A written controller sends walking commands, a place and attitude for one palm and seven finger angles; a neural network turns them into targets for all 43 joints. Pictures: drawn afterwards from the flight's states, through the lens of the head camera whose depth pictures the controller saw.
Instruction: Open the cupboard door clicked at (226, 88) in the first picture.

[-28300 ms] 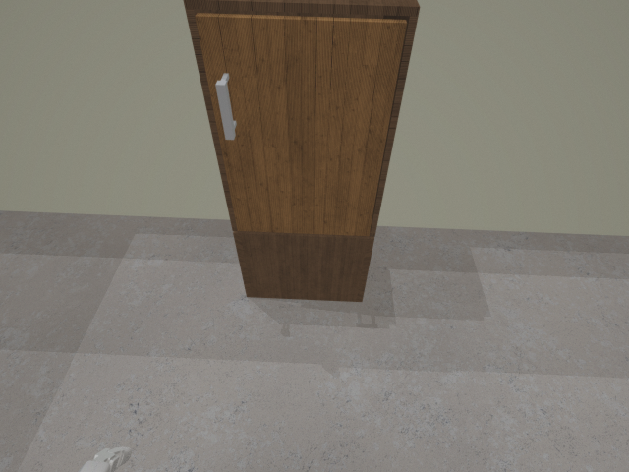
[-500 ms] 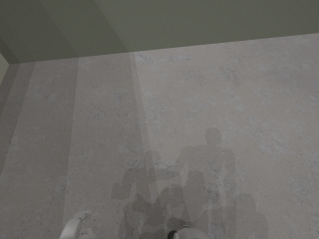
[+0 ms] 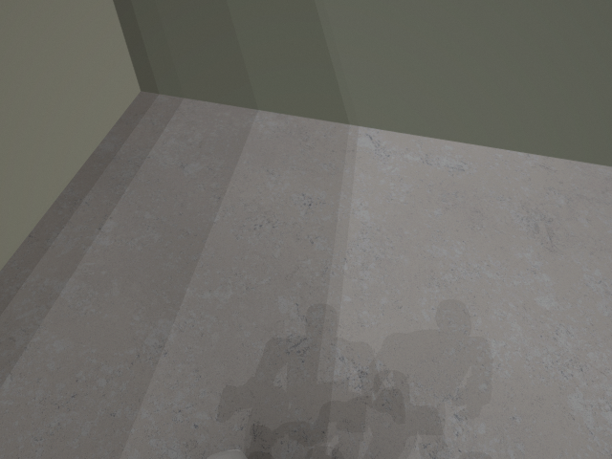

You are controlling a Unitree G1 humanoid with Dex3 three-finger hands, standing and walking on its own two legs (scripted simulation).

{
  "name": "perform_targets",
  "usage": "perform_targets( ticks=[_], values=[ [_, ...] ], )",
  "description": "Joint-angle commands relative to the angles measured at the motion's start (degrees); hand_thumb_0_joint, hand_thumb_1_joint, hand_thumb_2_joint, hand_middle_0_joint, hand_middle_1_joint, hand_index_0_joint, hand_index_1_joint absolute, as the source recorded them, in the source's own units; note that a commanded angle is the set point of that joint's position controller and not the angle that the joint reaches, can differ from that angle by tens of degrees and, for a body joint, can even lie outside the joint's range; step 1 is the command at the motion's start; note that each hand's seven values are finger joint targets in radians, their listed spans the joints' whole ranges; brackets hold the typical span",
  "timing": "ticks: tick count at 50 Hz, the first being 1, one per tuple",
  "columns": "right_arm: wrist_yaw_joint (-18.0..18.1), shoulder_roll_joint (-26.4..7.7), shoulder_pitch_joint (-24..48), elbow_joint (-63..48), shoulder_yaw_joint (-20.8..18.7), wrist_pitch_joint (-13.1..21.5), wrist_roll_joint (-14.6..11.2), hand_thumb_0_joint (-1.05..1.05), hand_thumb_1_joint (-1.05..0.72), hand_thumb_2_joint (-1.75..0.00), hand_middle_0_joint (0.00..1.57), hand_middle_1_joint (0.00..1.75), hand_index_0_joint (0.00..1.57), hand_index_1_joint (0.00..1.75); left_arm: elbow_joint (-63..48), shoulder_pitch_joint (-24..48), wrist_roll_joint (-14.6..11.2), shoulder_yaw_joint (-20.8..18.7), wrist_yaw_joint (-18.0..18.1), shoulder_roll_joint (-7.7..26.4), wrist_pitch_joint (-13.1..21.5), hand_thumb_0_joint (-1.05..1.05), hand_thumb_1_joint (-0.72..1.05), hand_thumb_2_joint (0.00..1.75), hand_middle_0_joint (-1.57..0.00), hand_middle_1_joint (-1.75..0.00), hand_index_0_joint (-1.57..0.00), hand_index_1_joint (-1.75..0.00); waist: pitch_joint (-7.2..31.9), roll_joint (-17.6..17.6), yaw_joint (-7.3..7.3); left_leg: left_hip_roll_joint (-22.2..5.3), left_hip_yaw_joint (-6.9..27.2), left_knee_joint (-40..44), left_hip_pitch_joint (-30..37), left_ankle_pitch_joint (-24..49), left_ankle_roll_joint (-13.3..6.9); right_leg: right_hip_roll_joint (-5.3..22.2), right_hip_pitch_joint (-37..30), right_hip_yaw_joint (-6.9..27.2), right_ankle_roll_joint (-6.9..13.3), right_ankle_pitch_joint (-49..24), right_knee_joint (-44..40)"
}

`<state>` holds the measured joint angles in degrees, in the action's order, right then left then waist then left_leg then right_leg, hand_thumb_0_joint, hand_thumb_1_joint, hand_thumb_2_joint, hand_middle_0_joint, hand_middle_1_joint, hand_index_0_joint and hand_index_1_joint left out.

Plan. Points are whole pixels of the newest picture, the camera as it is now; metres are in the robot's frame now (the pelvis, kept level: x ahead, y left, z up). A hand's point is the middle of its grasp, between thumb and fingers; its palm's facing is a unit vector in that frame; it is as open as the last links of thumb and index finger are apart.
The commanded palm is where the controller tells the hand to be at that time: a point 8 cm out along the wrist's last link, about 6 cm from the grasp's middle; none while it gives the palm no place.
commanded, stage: turn to face it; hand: left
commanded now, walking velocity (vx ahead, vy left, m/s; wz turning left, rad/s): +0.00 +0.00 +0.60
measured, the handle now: out of the picture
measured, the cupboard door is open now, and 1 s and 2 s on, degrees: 46 46 46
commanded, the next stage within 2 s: none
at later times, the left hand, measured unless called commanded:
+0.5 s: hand out of the picture +0.04 +0.14 -0.13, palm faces +0.28 -0.91 -0.29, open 7.4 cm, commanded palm none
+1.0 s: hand out of the picture -0.05 +0.15 -0.15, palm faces +0.59 -0.76 -0.27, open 7.4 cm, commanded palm none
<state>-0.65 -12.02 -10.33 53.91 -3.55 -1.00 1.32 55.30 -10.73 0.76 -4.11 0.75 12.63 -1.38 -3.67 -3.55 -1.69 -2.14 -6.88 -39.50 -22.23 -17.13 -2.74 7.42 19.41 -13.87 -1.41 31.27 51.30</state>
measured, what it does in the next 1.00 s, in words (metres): steps on the spot, turning left: right foot, then left foot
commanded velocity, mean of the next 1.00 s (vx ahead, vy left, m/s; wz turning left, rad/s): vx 0.00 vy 0.00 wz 0.60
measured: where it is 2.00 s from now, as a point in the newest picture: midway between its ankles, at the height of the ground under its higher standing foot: outside the picture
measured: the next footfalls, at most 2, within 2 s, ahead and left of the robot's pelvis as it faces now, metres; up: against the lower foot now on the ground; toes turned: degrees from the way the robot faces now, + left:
right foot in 0.36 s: +0.07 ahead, -0.16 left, +0.00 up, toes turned +9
left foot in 0.80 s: -0.01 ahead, +0.06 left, +0.00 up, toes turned +35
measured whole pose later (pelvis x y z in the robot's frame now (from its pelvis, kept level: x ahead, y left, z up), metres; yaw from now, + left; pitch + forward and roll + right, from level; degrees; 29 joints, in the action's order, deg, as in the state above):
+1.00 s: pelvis +0.01 -0.07 +0.02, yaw +35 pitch +1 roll +1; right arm -0.4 -12.5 -7.8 51.8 -2.7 -1.8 1.2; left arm 52.4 -10.1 1.0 -4.3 0.1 14.9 -3.4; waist -5.3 -1.6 0.6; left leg 0.8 -0.4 -29.9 -16.2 -14.7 -0.7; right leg 6.0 28.2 -1.1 -4.7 24.2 60.8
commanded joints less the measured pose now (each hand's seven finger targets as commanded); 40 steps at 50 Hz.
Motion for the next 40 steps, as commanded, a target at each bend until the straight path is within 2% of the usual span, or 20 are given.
perform_targets(
  ticks=[1,3,6,11,14,16,17,18,19,20,21,22,24,28,33,35,37,38,39,40],
  values=[
    [2.1,-12.6,-8.2,-2.0,-2.5,0.6,0.4,0.00,-0.90,-0.90,0.20,0.30,0.20,0.30,-7.8,5.7,0.7,-1.2,0.3,3.8,1.0,0.00,0.90,0.90,-0.20,-0.30,-0.20,-0.30,9.1,15.2,-1.96,-19.3,26.4,18.1,15.9,32.4,-9.4,-0.9,17.4,13.4,-2.7,-0.7,19.3],
    [2.2,-11.4,-3.7,-3.2,-1.9,0.9,0.2,0.00,-0.90,-0.90,0.20,0.30,0.20,0.30,-6.1,2.8,0.5,-1.3,-0.1,4.5,0.4,0.00,0.90,0.90,-0.20,-0.30,-0.20,-0.30,7.5,13.5,0.32,-14.6,19.7,18.8,13.1,29.2,-6.5,-1.5,15.3,14.4,-3.3,-7.1,18.3],
    [1.9,-11.9,-2.6,-3.7,-2.1,1.1,0.1,0.00,-0.90,-0.90,0.20,0.30,0.20,0.30,-5.3,0.6,0.3,-1.1,-0.4,4.0,0.2,0.00,0.90,0.90,-0.20,-0.30,-0.20,-0.30,8.7,10.2,1.22,-11.6,16.7,18.7,13.4,27.4,-5.4,-2.9,12.1,13.4,-3.8,-9.3,12.0],
    [1.3,-12.8,-2.8,-3.7,-2.9,0.3,0.3,0.00,-0.90,-0.90,0.20,0.30,0.20,0.30,-7.0,3.0,0.1,-0.6,-0.1,4.3,0.1,0.00,0.90,0.90,-0.20,-0.30,-0.20,-0.30,7.5,12.4,-0.06,-11.1,20.5,19.0,11.8,20.5,-6.1,-4.6,7.8,12.5,-3.8,-6.6,-0.3],
    [1.1,-13.3,-0.2,-4.7,-3.4,-0.4,0.3,0.00,-0.90,-0.90,0.20,0.30,0.20,0.30,-6.9,0.5,-0.2,-0.7,0.0,4.4,0.4,0.00,0.90,0.90,-0.20,-0.30,-0.20,-0.30,6.9,13.9,0.96,-10.1,23.0,17.5,7.0,17.8,-5.4,-6.8,0.1,11.3,-3.1,-7.3,-10.2],
    [0.9,-12.5,2.8,-5.8,-3.6,-0.8,-0.3,0.00,-0.90,-0.90,0.20,0.30,0.20,0.30,-5.8,-4.6,-0.2,-1.1,0.2,5.8,1.1,0.00,0.90,0.90,-0.20,-0.30,-0.20,-0.30,7.7,11.8,3.67,-7.0,22.1,13.1,0.8,13.3,-2.7,-6.7,-10.5,10.8,-2.6,-16.1,-23.4],
    [0.7,-9.5,2.7,-6.5,-3.3,-0.8,-0.8,0.00,-0.90,-0.90,0.20,0.30,0.20,0.30,-5.6,-7.0,0.4,-1.8,0.7,9.3,1.8,0.00,0.90,0.90,-0.20,-0.30,-0.20,-0.30,8.8,2.4,4.89,-2.1,18.0,5.8,-7.0,3.6,0.7,1.3,-18.7,18.2,-0.7,-15.5,-32.8],
    [0.4,-5.3,3.4,-8.1,-2.5,-0.7,-0.9,0.00,-0.90,-0.90,0.20,0.30,0.20,0.30,-5.9,-7.6,1.3,-3.0,1.2,15.3,2.0,0.00,0.90,0.90,-0.20,-0.30,-0.20,-0.30,7.4,-17.2,5.80,6.9,7.0,-10.5,-16.3,-16.0,5.6,18.2,-20.2,35.9,5.9,-19.4,-37.7],
    [0.2,-8.5,4.8,-8.0,-3.0,-0.9,-0.4,0.00,-0.90,-0.90,0.20,0.30,0.20,0.30,-6.5,-6.6,0.7,-2.2,1.4,15.1,1.9,0.00,0.90,0.90,-0.20,-0.30,-0.20,-0.30,6.1,-13.5,5.56,3.7,10.2,-23.6,-14.5,-19.5,4.9,22.5,-12.3,35.8,9.8,-24.6,-36.9],
    [0.0,-8.2,3.5,-7.6,-3.2,-1.4,-0.4,0.00,-0.90,-0.90,0.20,0.30,0.20,0.30,-7.3,-2.5,0.7,-1.8,1.7,11.8,1.9,0.00,0.90,0.90,-0.20,-0.30,-0.20,-0.30,5.1,-8.4,2.96,1.9,11.8,-28.5,-13.6,-15.4,4.7,19.9,-9.4,30.0,10.4,-24.1,-36.2],
    [-0.2,-7.1,3.6,-5.9,-3.2,-2.1,-0.3,0.00,-0.90,-0.90,0.20,0.30,0.20,0.30,-7.8,0.3,0.6,-1.5,1.7,10.2,1.9,0.00,0.90,0.90,-0.20,-0.30,-0.20,-0.30,2.8,-9.6,1.71,0.9,10.4,-32.1,-13.6,-12.1,5.4,15.8,-7.7,26.5,9.1,-25.6,-35.0],
    [-0.6,-7.2,2.7,-4.9,-3.0,-2.4,-0.2,0.00,-0.90,-0.90,0.20,0.30,0.20,0.30,-8.3,2.1,0.4,-0.8,1.4,8.8,1.9,0.00,0.90,0.90,-0.20,-0.30,-0.20,-0.30,2.1,-8.9,0.37,0.2,9.2,-34.0,-13.0,-8.3,6.1,12.4,-7.1,20.4,7.7,-29.2,-33.3],
    [-1.1,-6.0,2.4,-4.6,-2.5,-2.6,-0.3,0.00,-0.90,-0.90,0.20,0.30,0.20,0.30,-8.6,1.4,0.4,-0.5,1.2,7.6,2.3,0.00,0.90,0.90,-0.20,-0.30,-0.20,-0.30,2.8,-8.9,0.23,0.4,7.1,-31.5,-11.9,-5.5,6.9,10.0,-8.7,14.2,6.2,-34.7,-32.2],
    [-1.3,-4.8,6.1,-5.3,-1.9,-2.6,-0.6,0.00,-0.90,-0.90,0.20,0.30,0.20,0.30,-7.3,-3.4,0.7,-1.1,1.3,8.9,2.5,0.00,0.90,0.90,-0.20,-0.30,-0.20,-0.30,4.6,-5.8,2.69,0.3,4.0,-19.3,-9.7,-7.3,7.6,11.8,-15.6,11.2,6.9,-40.6,-30.3],
    [-1.2,-4.0,9.2,-6.5,-1.0,-1.7,-0.8,0.00,-0.90,-0.90,0.20,0.30,0.20,0.30,-5.6,-7.2,1.1,-1.9,1.1,10.9,2.4,0.00,0.90,0.90,-0.20,-0.30,-0.20,-0.30,5.5,-8.1,4.97,0.8,1.0,-5.9,-5.6,-10.0,6.5,14.1,-20.0,9.6,7.8,-52.1,-26.1],
    [-1.1,-4.3,7.7,-6.5,-1.0,-1.3,-1.0,0.00,-0.90,-0.90,0.20,0.30,0.20,0.30,-5.4,-6.5,1.2,-2.2,1.0,11.4,2.3,0.00,0.90,0.90,-0.20,-0.30,-0.20,-0.30,6.7,-8.8,4.32,1.1,0.3,0.1,-1.5,-8.6,5.8,14.8,-19.4,8.8,7.2,-52.5,-23.5],
    [-0.9,-5.9,3.3,-5.5,-1.3,-0.9,-0.8,0.00,-0.90,-0.90,0.20,0.30,0.20,0.30,-5.7,-4.5,0.6,-2.5,0.6,11.9,2.2,0.00,0.90,0.90,-0.20,-0.30,-0.20,-0.30,8.0,-6.3,1.34,1.9,-0.4,9.9,7.7,0.2,4.8,13.7,-14.4,5.0,4.3,-48.3,-18.1],
    [-0.8,-8.6,-1.1,-4.4,-2.1,-0.5,-0.5,0.00,-0.90,-0.90,0.20,0.30,0.20,0.30,-6.3,-3.4,0.1,-2.3,0.4,10.9,2.0,0.00,0.90,0.90,-0.20,-0.30,-0.20,-0.30,10.7,-0.6,-1.33,-0.8,2.9,15.8,17.5,9.9,3.3,12.0,-7.7,2.8,1.6,-40.9,-10.0],
    [-0.4,-15.7,-4.6,-3.9,-4.0,-0.1,0.1,0.00,-0.90,-0.90,0.20,0.30,0.20,0.30,-8.6,-2.1,-0.3,-1.6,-0.2,6.9,1.6,0.00,0.90,0.90,-0.20,-0.30,-0.20,-0.30,11.9,17.7,-3.56,-16.3,24.3,18.0,27.2,28.0,-4.0,3.0,10.0,1.4,-2.9,-7.4,3.5],
    [0.1,-18.2,-8.1,-3.1,-4.4,-0.6,-0.2,0.00,-0.90,-0.90,0.20,0.30,0.20,0.30,-10.9,3.0,0.1,-0.4,0.1,5.7,0.9,0.00,0.90,0.90,-0.20,-0.30,-0.20,-0.30,11.2,19.6,-4.97,-22.5,29.8,17.5,26.8,44.4,-9.8,0.0,16.7,8.0,-3.4,6.5,11.6]
  ],
)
